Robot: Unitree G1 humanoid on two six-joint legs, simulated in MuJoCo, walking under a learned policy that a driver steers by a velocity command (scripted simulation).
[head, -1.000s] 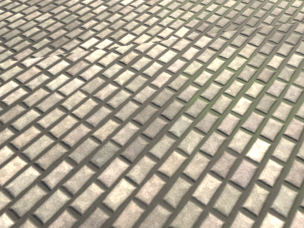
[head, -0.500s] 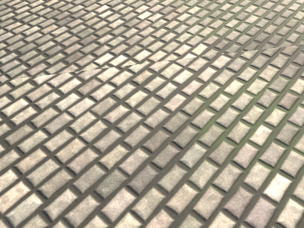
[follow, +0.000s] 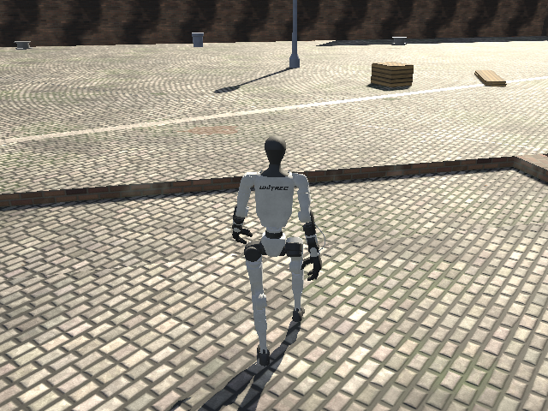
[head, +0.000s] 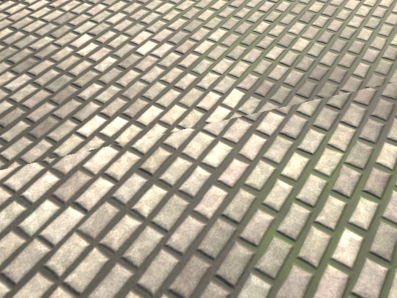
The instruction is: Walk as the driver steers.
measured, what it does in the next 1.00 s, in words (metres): walks ahead, turning left: right foot, then left foot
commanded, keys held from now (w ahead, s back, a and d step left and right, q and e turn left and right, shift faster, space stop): w+shift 0.22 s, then w+q+shift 0.78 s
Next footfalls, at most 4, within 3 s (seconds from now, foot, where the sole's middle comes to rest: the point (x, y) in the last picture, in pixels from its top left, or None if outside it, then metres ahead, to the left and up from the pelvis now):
0.16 right None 0.38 -0.09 -0.77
0.64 left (176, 220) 0.80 0.07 -0.77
1.04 right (173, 142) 1.20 0.08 -0.77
1.48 left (75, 152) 1.31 0.56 -0.92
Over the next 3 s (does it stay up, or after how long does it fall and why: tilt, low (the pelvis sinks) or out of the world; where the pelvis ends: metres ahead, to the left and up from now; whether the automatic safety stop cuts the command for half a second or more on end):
stays up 2.34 0.70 -0.15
